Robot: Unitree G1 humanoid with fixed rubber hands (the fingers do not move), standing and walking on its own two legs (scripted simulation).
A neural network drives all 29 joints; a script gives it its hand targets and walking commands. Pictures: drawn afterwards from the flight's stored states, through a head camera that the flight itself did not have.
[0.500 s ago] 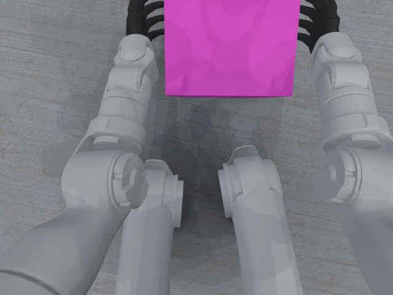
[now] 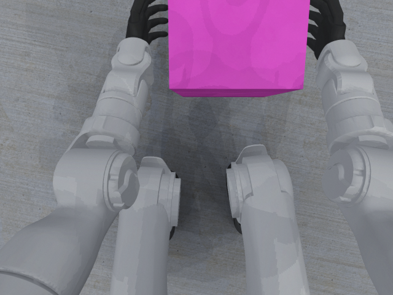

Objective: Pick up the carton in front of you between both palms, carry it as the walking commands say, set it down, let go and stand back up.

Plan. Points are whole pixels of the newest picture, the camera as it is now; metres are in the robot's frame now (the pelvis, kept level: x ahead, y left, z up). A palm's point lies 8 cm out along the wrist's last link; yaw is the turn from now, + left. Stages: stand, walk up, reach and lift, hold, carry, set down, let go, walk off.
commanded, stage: set down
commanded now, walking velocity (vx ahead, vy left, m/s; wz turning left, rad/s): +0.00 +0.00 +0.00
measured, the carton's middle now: (229, 43) +0.52 -0.10 -0.25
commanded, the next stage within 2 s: let go in 1.30 s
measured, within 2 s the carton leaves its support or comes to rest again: neither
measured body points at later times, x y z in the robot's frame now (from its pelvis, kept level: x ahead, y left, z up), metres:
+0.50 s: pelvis -0.02 -0.01 +0.03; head +0.31 -0.07 +0.33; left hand +0.52 +0.07 -0.10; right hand +0.46 -0.32 -0.11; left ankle +0.10 +0.11 -0.34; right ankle +0.10 -0.11 -0.34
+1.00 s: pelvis +0.01 +0.00 +0.15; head +0.31 -0.04 +0.49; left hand +0.51 +0.09 +0.04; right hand +0.47 -0.32 +0.05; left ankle +0.10 +0.11 -0.34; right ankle +0.10 -0.11 -0.34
